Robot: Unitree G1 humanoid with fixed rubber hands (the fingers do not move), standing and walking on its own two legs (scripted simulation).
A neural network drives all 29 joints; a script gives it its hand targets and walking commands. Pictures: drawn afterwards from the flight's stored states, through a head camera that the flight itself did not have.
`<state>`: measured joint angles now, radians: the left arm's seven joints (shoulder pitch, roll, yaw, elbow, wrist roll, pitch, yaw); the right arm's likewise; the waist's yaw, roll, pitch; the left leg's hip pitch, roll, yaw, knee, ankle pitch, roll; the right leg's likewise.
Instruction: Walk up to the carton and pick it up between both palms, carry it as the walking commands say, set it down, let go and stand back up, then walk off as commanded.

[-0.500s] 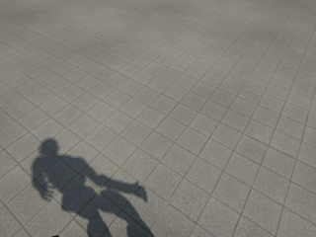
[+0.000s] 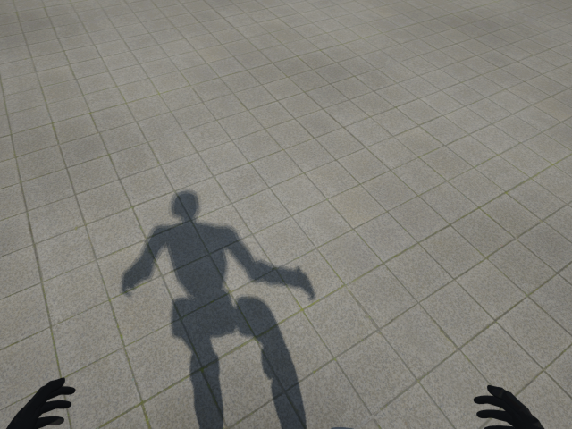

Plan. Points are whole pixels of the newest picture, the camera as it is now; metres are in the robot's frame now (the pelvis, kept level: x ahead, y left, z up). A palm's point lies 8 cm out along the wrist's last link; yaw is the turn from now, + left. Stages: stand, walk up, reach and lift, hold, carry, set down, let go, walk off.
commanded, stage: walk up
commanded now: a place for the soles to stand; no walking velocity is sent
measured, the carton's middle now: out of the picture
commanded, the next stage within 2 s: none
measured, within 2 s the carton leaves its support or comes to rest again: neither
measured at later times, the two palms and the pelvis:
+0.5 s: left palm out of the picture +0.00 +0.44 -0.07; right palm (284, 181) +0.60 -0.03 -0.07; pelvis +0.22 +0.13 -0.02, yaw +27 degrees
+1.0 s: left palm out of the picture +0.21 +0.54 -0.04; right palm (187, 110) +0.84 +0.20 -0.06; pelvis +0.47 +0.28 +0.01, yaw +48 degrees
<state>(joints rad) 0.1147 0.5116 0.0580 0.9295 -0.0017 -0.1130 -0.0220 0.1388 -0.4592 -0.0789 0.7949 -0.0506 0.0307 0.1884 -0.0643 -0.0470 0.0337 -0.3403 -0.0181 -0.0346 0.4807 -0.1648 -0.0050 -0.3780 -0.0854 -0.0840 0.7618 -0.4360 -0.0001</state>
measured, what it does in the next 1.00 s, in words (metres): walks ahead, turning left: right foot, then left foot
